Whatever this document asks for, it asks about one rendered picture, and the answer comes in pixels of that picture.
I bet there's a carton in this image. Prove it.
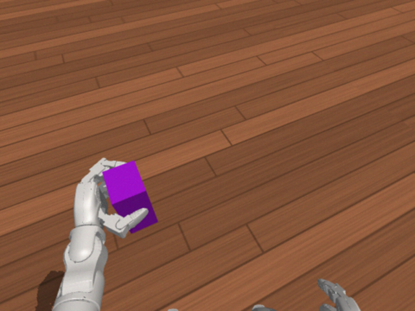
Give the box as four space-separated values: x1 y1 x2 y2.
102 160 158 234

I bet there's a right robot hand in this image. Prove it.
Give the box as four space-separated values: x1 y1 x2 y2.
318 279 361 311

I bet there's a left robot arm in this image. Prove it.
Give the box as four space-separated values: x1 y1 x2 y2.
52 224 108 311

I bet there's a left robot hand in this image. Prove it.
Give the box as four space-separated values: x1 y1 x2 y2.
73 158 148 238

